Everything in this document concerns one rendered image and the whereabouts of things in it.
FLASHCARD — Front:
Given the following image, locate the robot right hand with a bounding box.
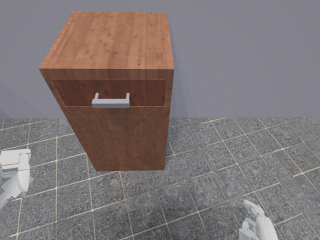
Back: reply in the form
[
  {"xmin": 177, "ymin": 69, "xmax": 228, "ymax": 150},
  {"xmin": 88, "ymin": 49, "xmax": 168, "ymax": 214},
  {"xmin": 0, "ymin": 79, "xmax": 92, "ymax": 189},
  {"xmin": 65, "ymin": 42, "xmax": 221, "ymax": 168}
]
[{"xmin": 239, "ymin": 200, "xmax": 279, "ymax": 240}]

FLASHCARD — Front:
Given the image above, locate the cabinet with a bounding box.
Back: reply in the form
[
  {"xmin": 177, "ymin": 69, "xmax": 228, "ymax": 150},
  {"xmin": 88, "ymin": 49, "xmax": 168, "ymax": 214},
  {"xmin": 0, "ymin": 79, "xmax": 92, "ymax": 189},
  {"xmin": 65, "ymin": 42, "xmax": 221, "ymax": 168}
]
[{"xmin": 38, "ymin": 11, "xmax": 174, "ymax": 172}]

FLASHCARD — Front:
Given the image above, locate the drawer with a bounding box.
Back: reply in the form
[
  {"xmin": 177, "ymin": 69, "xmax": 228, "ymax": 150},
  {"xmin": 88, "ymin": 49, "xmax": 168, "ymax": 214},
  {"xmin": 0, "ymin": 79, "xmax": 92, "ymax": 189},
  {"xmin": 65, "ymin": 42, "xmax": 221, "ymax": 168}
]
[{"xmin": 52, "ymin": 78, "xmax": 166, "ymax": 106}]

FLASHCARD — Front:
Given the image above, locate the robot left hand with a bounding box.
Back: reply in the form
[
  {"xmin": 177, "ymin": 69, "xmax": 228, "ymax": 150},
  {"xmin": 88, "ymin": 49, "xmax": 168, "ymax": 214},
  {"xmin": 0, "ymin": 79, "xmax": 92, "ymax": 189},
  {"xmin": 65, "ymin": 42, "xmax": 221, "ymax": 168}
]
[{"xmin": 0, "ymin": 148, "xmax": 34, "ymax": 211}]

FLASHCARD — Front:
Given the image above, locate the handle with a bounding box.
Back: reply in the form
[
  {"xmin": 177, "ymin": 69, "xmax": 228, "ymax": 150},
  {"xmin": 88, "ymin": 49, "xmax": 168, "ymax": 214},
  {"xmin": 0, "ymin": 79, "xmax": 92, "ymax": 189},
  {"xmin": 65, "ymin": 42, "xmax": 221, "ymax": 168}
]
[{"xmin": 91, "ymin": 93, "xmax": 130, "ymax": 108}]

